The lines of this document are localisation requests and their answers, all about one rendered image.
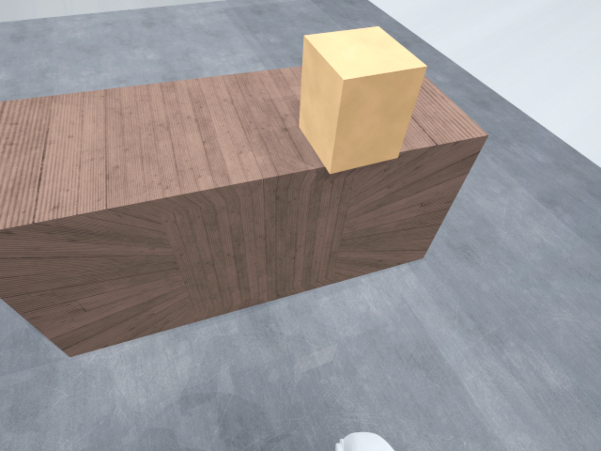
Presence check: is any carton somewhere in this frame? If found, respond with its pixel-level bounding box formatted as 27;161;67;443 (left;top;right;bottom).
299;26;427;174

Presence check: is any robot right thigh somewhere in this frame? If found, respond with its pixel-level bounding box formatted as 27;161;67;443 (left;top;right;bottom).
335;432;394;451

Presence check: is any pedestal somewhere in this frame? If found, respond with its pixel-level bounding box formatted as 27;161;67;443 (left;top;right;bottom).
0;66;488;357

